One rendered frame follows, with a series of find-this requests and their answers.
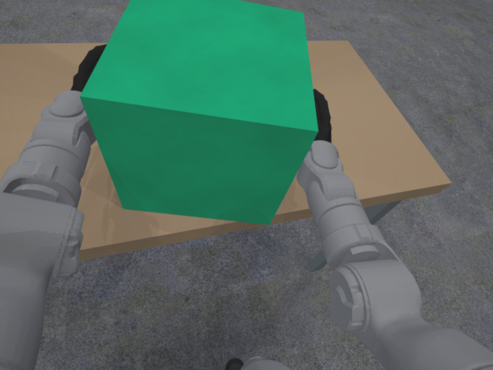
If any robot left upper arm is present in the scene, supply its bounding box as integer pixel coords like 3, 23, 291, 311
0, 193, 84, 370

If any robot left forearm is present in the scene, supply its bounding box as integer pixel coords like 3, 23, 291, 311
0, 90, 96, 210

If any robot right forearm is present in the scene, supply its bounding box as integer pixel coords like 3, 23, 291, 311
297, 140, 422, 311

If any left robot hand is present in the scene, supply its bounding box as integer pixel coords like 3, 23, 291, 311
71, 44, 107, 92

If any carton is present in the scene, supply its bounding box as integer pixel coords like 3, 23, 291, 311
80, 0, 319, 225

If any table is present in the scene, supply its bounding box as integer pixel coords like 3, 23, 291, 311
0, 41, 452, 272

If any right robot hand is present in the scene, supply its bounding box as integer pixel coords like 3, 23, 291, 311
314, 89, 331, 143

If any robot right upper arm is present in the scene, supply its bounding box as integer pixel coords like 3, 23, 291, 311
329, 259, 493, 370

